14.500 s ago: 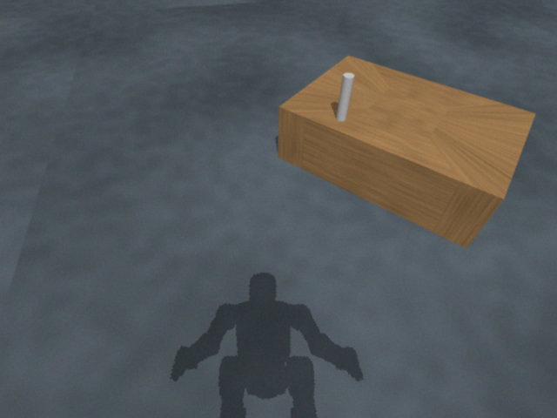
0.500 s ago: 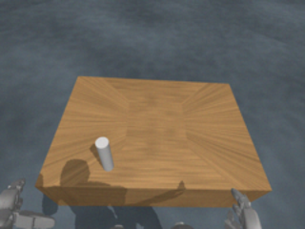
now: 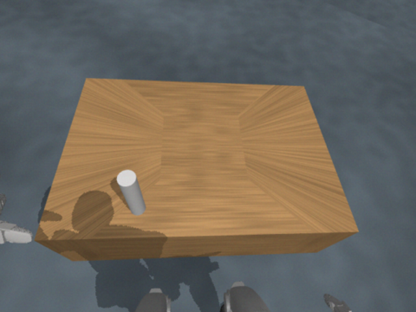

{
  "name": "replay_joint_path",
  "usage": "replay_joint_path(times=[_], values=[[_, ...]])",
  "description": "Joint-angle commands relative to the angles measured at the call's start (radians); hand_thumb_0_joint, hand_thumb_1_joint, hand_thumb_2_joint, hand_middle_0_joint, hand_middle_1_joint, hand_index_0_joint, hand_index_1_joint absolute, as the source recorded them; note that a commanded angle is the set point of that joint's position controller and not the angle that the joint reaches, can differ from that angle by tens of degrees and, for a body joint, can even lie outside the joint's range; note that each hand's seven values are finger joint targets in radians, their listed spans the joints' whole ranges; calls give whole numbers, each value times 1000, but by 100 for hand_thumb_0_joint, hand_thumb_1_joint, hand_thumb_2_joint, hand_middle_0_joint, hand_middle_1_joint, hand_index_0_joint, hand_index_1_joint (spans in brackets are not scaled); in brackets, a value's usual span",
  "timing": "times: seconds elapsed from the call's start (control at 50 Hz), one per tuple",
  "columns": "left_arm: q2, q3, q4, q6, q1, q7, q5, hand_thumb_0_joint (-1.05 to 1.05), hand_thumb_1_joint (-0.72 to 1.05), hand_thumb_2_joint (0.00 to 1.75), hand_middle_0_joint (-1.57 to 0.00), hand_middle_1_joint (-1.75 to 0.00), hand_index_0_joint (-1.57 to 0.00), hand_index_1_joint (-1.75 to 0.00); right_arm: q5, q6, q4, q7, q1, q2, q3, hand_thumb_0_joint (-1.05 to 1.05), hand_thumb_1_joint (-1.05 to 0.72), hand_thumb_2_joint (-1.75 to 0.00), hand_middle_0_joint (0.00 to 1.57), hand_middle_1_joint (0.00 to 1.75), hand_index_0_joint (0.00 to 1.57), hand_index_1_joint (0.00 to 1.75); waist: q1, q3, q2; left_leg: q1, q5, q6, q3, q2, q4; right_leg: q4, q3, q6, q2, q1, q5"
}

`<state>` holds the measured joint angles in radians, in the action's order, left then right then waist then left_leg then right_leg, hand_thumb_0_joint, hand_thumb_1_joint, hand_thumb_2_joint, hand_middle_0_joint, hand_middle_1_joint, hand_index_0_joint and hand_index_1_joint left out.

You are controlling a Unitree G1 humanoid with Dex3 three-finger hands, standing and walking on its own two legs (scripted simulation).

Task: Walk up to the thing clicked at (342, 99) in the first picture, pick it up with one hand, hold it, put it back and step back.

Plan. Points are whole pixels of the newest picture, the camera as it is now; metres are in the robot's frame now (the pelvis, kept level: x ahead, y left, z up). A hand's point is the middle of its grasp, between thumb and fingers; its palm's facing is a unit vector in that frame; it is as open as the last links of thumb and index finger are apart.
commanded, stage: go down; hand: left
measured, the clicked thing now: (133, 195) +0.46 +0.19 -0.26
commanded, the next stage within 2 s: none
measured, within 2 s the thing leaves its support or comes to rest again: neither
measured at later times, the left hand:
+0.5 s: hand (7, 185) +0.36 +0.36 +0.00, palm faces +0.20 -0.97 -0.14, open 17.2 cm
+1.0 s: hand (6, 175) +0.38 +0.37 +0.01, palm faces +0.20 -0.97 -0.11, open 17.5 cm
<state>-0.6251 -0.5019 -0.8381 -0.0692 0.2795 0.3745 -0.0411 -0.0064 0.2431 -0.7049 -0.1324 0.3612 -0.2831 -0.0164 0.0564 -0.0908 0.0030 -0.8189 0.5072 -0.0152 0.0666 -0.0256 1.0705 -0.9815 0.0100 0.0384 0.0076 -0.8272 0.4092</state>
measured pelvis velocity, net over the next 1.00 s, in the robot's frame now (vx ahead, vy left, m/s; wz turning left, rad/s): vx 0.00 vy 0.00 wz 0.00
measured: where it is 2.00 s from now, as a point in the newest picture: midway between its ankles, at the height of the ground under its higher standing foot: outside the picture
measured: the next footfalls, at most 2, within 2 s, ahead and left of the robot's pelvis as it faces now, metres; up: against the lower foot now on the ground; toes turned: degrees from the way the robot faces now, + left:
none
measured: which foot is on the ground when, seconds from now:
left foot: down 0.00-1.00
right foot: down 0.00-1.00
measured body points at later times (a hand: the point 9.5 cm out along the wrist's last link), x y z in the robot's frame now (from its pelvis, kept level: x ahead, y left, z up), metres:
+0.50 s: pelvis +0.00 +0.00 -0.01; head +0.11 +0.03 +0.43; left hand +0.35 +0.42 +0.01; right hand +0.07 -0.28 -0.10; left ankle +0.01 +0.12 -0.67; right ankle +0.04 -0.15 -0.67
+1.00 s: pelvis +0.00 +0.00 -0.01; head +0.12 +0.03 +0.42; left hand +0.36 +0.42 +0.02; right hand +0.07 -0.28 -0.11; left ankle +0.01 +0.12 -0.67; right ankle +0.04 -0.15 -0.67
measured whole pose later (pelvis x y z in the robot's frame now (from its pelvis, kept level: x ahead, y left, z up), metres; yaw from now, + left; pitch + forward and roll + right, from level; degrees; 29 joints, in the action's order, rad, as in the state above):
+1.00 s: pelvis +0.00 +0.00 -0.01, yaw +0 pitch +20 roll -4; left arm -0.78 -0.62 -1.13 0.16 0.56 0.50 -0.05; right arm -0.03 0.15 -0.69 -0.11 0.33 -0.30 -0.06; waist 0.09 -0.09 -0.01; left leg -0.96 0.52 -0.02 0.09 -0.03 1.14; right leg -1.03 0.03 0.04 0.00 -0.96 0.42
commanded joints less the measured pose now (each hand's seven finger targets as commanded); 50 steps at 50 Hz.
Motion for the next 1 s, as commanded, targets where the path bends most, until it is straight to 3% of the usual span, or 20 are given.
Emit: replay_joint_path(times=[0.0,0.1,0.2,0.24,0.3,0.36,0.42,0.44,0.48,0.56,0.64,0.72,0.78,0.86,0.94,0.98], values=[[-403,-99,87,128,285,30,-4,0,-49,5,-6,-1,-5,-2,-5,33,95,-21,57,-190,67,0,-87,-89,20,30,20,30,-17,-287,120,116,-267,17,-39,15,-183,109,23,-62,-17,191,-167],[-431,-117,-18,182,337,56,-6,0,-47,4,-6,0,-5,-1,-10,13,83,-17,72,-195,58,0,-87,-89,20,30,20,30,-9,-291,122,107,-259,14,-30,10,-173,99,33,-63,-20,155,-153],[-479,-138,-53,226,380,72,-6,0,-44,5,-6,0,-5,-1,-15,-4,79,-14,81,-203,52,0,-87,-89,20,30,20,30,-11,-334,145,128,-305,12,-32,7,-159,83,32,-66,-17,147,-181],[-479,-133,-63,240,417,77,-11,0,-46,5,-6,-1,-5,-2,-14,-11,81,-13,73,-201,48,0,-87,-89,20,30,20,30,0,-306,141,89,-247,14,-33,9,-162,89,28,-65,-19,136,-146],[-505,-144,-50,255,448,86,-15,0,-45,5,-6,0,-5,-1,-16,-18,80,-15,80,-204,47,0,-88,-89,20,30,20,30,1,-357,146,97,-261,17,-40,11,-147,89,19,-62,-13,158,-163],[-504,-136,-54,262,463,95,-18,0,-45,4,-6,0,-5,-1,-17,-24,79,-15,78,-210,45,0,-88,-89,20,30,20,30,6,-361,169,135,-293,12,-31,5,-143,80,30,-66,-17,119,-176],[-525,-157,-79,267,457,96,-21,0,-45,4,-6,0,-5,-1,-17,-31,80,-14,80,-214,42,0,-88,-90,20,30,20,30,1,-375,159,130,-333,11,-25,5,-136,72,34,-67,-17,124,-199],[-492,-136,-99,266,444,104,-23,0,-47,5,-6,-1,-4,-2,-16,-33,68,-12,87,-208,39,0,-88,-90,20,30,20,30,0,-351,175,137,-332,6,-19,2,-142,67,40,-69,-20,95,-187],[-533,-164,-80,269,464,103,-24,0,-47,4,-6,-1,-5,-2,-18,-35,81,-15,79,-213,41,0,-89,-90,20,30,20,30,1,-388,170,145,-355,10,-23,3,-126,69,35,-66,-17,111,-207],[-518,-155,-89,272,464,114,-26,0,-47,4,-6,0,-4,-1,-20,-44,71,-13,93,-208,38,0,-89,-90,20,30,20,30,8,-401,160,157,-403,14,-23,2,-109,65,34,-64,-16,107,-242],[-539,-169,-72,280,477,118,-31,0,-51,3,-6,0,-5,-2,-20,-48,71,-10,90,-216,40,0,-89,-90,20,30,20,30,-6,-400,196,176,-444,4,-10,-2,-111,48,43,-69,-18,73,-241],[-519,-156,-84,283,496,120,-30,0,-53,4,-6,-1,-4,-2,-20,-54,65,-8,100,-207,38,0,-90,-90,20,30,20,30,10,-398,171,143,-402,9,-17,2,-107,51,35,-67,-17,93,-236],[-548,-172,-77,285,504,124,-28,0,-52,4,-6,-1,-5,-2,-24,-58,66,-6,107,-217,38,0,-90,-90,20,30,20,30,5,-421,175,182,-465,8,-9,-3,-94,45,43,-67,-17,71,-257],[-530,-161,-91,288,525,128,-32,0,-55,4,-6,-1,-5,-2,-23,-61,64,-4,99,-211,35,0,-90,-90,20,30,20,30,14,-393,174,138,-405,11,-16,2,-97,47,36,-65,-17,73,-237],[-562,-174,-101,294,550,124,-26,0,-54,3,-6,-1,-5,-2,-23,-62,72,-5,91,-211,34,0,-89,-90,20,30,20,30,15,-378,168,89,-296,14,-22,6,-105,56,31,-64,-16,83,-173],[-555,-166,-99,298,557,127,-28,0,-55,2,-6,-1,-5,-2,-24,-61,72,-2,90,-212,31,0,-89,-90,20,30,20,30,15,-373,191,100,-295,10,-16,3,-109,47,36,-67,-17,52,-164]])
